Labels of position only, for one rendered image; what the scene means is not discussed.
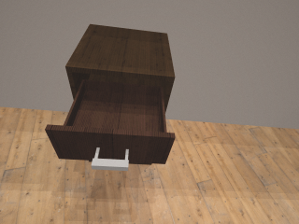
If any drawer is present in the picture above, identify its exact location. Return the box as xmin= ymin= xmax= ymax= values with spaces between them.
xmin=45 ymin=79 xmax=176 ymax=164

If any handle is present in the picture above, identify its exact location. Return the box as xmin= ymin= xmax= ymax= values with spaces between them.
xmin=91 ymin=147 xmax=129 ymax=171

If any cabinet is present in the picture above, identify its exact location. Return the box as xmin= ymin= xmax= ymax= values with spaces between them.
xmin=65 ymin=24 xmax=175 ymax=165

